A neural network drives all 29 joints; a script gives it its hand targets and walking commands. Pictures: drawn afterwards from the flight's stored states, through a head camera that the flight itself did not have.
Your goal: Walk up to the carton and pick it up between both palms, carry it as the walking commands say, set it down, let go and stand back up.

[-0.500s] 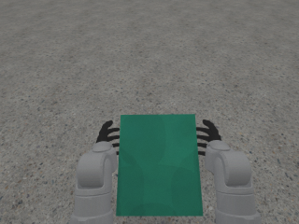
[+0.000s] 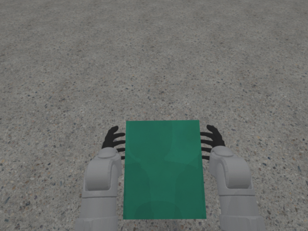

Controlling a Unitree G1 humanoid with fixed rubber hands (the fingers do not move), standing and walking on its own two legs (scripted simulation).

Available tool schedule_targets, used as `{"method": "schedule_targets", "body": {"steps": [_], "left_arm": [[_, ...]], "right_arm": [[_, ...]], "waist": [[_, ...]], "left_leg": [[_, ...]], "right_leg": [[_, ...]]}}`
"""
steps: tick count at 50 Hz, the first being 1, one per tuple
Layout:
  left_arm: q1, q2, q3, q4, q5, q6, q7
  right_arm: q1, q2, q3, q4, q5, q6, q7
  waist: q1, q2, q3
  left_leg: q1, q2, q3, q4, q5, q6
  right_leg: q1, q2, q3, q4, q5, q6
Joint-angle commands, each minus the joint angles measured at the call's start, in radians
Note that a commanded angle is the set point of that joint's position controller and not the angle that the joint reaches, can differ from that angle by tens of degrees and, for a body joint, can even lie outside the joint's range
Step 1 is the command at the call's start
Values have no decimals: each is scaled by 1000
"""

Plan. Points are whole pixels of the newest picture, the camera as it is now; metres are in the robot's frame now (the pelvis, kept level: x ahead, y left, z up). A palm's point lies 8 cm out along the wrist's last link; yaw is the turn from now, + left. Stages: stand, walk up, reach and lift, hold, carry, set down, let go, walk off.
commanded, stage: carry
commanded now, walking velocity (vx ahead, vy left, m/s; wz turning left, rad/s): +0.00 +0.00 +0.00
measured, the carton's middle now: (162, 166) +0.32 +0.00 -0.04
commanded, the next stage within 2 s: none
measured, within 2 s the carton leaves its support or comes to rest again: neither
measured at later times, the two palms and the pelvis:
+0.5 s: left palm (108, 162) +0.28 +0.14 +0.04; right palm (215, 160) +0.28 -0.14 +0.05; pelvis +0.00 +0.01 +0.00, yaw -1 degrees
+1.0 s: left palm (113, 161) +0.29 +0.13 +0.04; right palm (219, 160) +0.29 -0.15 +0.04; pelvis +0.01 +0.00 +0.00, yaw -1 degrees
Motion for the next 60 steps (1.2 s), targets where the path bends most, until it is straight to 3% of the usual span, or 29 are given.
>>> {"method": "schedule_targets", "body": {"steps": [1, 5, 11, 23, 54, 55, 56, 58, 59, 60], "left_arm": [[-347, -909, -436, -48, -260, -91, -229], [-351, -911, -473, -101, -274, -145, -236], [-308, -855, -481, -73, -256, -192, -244], [-307, -810, -486, -15, -236, -272, -262], [-310, -770, -477, 32, -228, -338, -265], [-353, -827, -548, -181, -314, -325, -245], [-389, -954, -697, -532, -447, -267, -209], [-216, -884, -656, -424, -356, -136, -171], [-149, -856, -642, -415, -340, -90, -162], [-114, -838, -631, -426, -340, -52, -156]], "right_arm": [[-366, 909, 421, -64, 263, -98, 227], [-373, 915, 451, -111, 274, -151, 232], [-324, 865, 454, -74, 248, -197, 239], [-323, 815, 455, -16, 221, -277, 257], [-320, 773, 450, 43, 208, -342, 265], [-358, 820, 516, -163, 293, -328, 245], [-396, 941, 667, -514, 432, -270, 212], [-246, 890, 655, -426, 369, -139, 183], [-180, 874, 658, -422, 367, -89, 178], [-144, 864, 659, -431, 372, -47, 176]], "waist": [[-3, 26, -321], [-3, 24, -311], [-1, 24, -302], [0, 20, -252], [5, 10, -261], [6, 10, -265], [4, 12, -282], [3, 25, -372], [4, 21, -408], [5, 12, -410]], "left_leg": [[157, 204, -185, -80, 432, -15], [160, 201, -187, -97, 391, -16], [167, 201, -180, -102, 406, -15], [126, 198, -184, -147, 269, -12], [110, 183, -151, -114, 223, -6], [98, 187, -156, -98, 311, -10], [93, 199, -161, -55, 436, -18], [112, 212, -173, 84, 727, -20], [104, 206, -175, 133, 780, -21], [75, 192, -174, 166, 730, -18]], "right_leg": [[138, -131, 128, -17, 180, -24], [140, -127, 126, -25, 145, -17], [140, -126, 121, -26, 145, -13], [146, -109, 127, -49, 96, -16], [191, -113, 150, -48, 159, -41], [215, -126, 149, -47, 222, -33], [224, -147, 139, -15, 315, -23], [228, -180, 116, 84, 543, -24], [243, -204, 110, 114, 608, -24], [247, -224, 105, 129, 661, -29]]}}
